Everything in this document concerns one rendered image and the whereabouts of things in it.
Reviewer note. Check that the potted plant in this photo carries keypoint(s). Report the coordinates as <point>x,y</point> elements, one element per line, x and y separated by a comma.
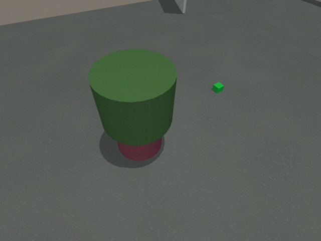
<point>134,91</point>

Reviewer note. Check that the small box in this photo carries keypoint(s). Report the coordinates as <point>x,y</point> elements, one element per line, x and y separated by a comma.
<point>217,87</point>

